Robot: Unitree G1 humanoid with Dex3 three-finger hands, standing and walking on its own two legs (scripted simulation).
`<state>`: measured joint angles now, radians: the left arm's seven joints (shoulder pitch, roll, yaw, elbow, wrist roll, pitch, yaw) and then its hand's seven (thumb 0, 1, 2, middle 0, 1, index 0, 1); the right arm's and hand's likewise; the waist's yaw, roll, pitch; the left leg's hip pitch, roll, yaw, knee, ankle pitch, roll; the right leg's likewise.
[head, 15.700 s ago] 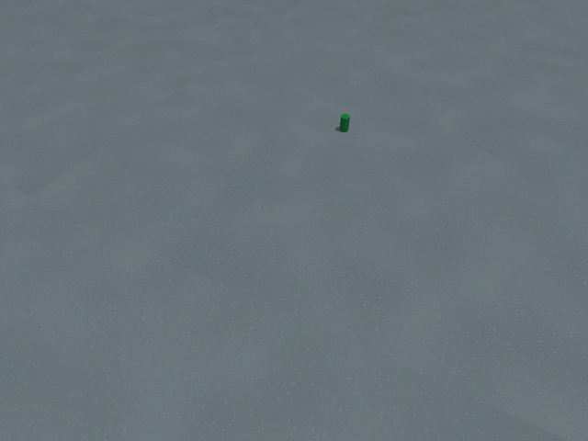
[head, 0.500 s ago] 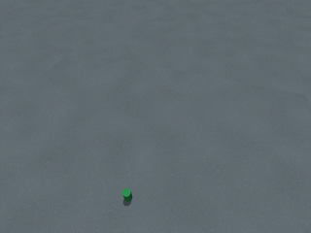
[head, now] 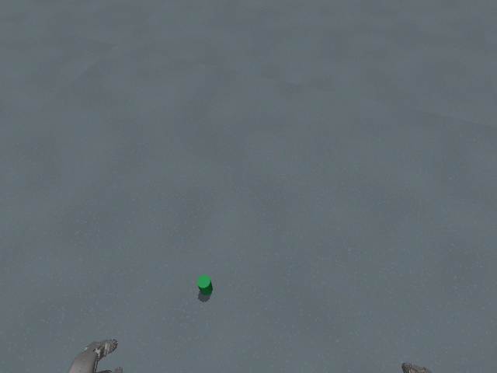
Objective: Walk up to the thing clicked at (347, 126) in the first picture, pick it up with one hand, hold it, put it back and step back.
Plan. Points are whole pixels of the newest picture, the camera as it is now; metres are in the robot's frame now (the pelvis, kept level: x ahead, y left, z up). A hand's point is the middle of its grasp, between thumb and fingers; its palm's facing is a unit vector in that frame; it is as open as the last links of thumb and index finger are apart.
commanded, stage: rise first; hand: left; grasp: from above
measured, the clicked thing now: (205, 285) +0.50 +0.19 -0.73
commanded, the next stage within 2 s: none
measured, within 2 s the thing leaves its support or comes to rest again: neither
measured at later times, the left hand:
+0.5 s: hand out of the picture +0.14 +0.25 -0.20, palm faces -0.14 -0.89 -0.44, open 13.5 cm
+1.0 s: hand out of the picture +0.15 +0.27 -0.27, palm faces -0.31 -0.77 -0.55, open 13.8 cm
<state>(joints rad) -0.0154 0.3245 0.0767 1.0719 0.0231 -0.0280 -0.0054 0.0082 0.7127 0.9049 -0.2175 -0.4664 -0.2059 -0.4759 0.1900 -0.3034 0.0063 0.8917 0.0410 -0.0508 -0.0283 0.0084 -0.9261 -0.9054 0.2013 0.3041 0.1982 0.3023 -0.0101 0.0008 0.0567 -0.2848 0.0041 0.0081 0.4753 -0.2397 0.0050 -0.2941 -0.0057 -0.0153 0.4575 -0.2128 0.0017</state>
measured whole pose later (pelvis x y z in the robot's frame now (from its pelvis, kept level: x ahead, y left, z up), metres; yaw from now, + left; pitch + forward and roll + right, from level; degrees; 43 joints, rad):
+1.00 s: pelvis -0.01 +0.00 -0.13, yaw +0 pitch +23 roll -2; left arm 0.19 0.37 0.08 0.48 0.37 0.17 0.02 0.00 -0.46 0.90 -0.13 -1.02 -0.14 -1.01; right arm 0.18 -0.26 -0.02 0.53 0.01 -0.19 -0.02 0.01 -0.90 -0.90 0.20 0.30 0.20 0.30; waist -0.04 0.02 -0.16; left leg -1.14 0.01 -0.02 1.34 -0.61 0.01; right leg -1.13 -0.01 -0.04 1.31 -0.58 0.00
